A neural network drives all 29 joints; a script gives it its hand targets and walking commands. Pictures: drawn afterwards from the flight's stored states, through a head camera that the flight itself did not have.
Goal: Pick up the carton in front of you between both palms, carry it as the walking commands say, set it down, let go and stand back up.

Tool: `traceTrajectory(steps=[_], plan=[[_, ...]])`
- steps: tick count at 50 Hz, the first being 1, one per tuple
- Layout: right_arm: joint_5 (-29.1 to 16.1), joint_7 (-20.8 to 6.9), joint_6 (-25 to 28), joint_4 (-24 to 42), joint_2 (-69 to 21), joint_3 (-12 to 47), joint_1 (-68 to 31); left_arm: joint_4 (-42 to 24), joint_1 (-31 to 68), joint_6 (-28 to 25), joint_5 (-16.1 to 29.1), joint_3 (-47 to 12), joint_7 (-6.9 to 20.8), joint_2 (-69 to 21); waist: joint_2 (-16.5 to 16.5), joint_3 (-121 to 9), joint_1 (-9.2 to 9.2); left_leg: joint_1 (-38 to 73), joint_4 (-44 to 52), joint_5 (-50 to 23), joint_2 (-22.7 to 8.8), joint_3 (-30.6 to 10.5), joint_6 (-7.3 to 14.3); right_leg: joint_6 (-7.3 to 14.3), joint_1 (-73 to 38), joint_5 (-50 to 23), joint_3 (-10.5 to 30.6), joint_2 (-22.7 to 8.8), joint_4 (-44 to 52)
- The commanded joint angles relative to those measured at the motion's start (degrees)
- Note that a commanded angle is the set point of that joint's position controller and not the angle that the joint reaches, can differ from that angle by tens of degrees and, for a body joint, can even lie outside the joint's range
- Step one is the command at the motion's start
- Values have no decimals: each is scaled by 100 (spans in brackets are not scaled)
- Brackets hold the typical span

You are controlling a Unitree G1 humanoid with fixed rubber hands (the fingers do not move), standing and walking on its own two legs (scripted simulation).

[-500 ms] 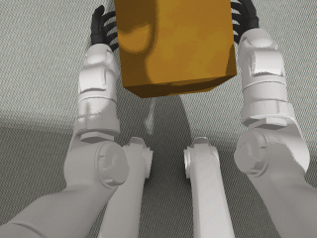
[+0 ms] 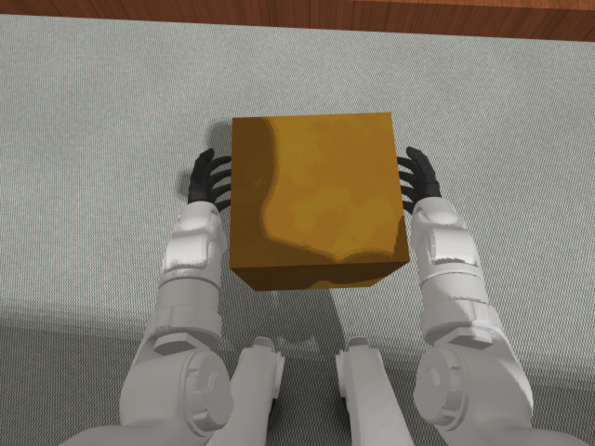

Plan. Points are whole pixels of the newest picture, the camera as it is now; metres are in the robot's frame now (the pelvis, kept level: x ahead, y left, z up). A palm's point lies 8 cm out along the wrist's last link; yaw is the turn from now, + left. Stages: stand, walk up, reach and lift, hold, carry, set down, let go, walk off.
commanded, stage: reach and lift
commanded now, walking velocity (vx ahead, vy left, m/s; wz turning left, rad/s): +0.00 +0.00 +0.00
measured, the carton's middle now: (312, 215) +0.43 +0.00 -0.11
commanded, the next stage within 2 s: hold in 1.74 s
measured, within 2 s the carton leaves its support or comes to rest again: neither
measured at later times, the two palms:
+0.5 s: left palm (149, 188) +0.37 +0.15 +0.12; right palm (469, 195) +0.37 -0.15 +0.11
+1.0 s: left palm (104, 183) +0.35 +0.15 +0.18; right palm (507, 197) +0.34 -0.15 +0.17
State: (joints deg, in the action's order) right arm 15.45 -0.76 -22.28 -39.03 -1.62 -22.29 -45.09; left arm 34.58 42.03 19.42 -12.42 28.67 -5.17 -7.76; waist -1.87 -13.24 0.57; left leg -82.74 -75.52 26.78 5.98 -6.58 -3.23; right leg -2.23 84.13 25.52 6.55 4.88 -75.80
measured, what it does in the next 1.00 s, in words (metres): rises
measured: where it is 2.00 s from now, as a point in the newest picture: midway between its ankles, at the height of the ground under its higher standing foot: (308, 421)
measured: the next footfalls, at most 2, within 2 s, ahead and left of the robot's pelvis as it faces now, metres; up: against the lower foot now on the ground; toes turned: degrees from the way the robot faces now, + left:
none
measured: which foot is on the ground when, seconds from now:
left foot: down 0.00-1.00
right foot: down 0.00-1.00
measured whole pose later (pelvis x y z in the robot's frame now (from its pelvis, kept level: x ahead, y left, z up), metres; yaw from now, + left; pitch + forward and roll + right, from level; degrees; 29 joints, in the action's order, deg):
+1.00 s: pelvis +0.05 +0.01 +0.15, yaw -1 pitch -3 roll +0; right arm 17.9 -0.7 -35.9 -23.0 -9.5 -17.0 -18.3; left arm 24.4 19.6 33.5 -18.1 19.2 -0.2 -9.9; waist -0.4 -1.1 -0.3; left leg -10.1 -26.4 13.0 2.5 -8.4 -0.8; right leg -1.0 10.7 11.7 7.6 2.3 -25.6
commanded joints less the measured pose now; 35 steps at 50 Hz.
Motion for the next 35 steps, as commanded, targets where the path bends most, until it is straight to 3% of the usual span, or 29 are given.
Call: traceTrajectory(steps=[1, 21, 30, 35], plan=[[-917, -1319, 239, -134, -6064, 2825, -2977, 646, 3151, 70, 788, -3368, 1589, -5977, 295, -3966, -89, 2277, 1238, -1125, 386, 752, 105, 151, -3423, -1350, -659, 353, 1269], [-988, -1311, 112, 685, -6158, 3531, -726, 93, 703, 242, 691, -4077, 1673, -5966, 202, -2216, -86, 5546, 3797, -2452, 82, 259, 171, 191, -6147, -2500, -285, 179, 3749], [-1236, -1249, -438, 1512, -6085, 3982, 93, -457, -264, 791, 859, -4472, 1790, -5935, 156, -1279, -86, 6930, 4881, -2999, -21, 191, 155, 146, -7446, -2951, -220, 87, 4875], [-1242, -1250, -905, 1841, -6038, 3947, 396, -742, -506, 1237, 848, -4415, 1863, -5727, 143, -376, -106, 7256, 5378, -2607, -40, 187, 180, 142, -7738, -2530, -251, 71, 5348]])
